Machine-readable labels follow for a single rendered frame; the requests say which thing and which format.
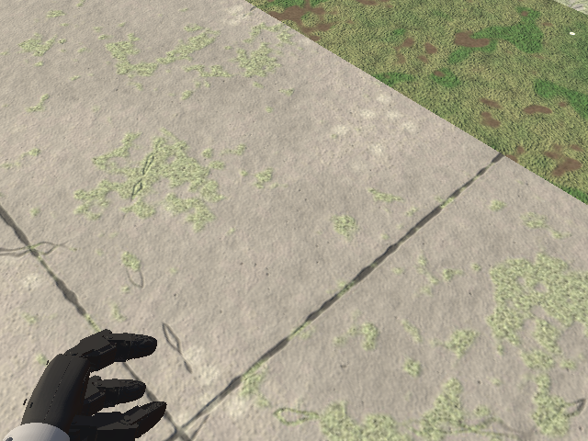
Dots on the left robot hand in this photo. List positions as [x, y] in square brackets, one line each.
[67, 398]

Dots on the robot left forearm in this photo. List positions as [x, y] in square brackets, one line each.
[36, 432]

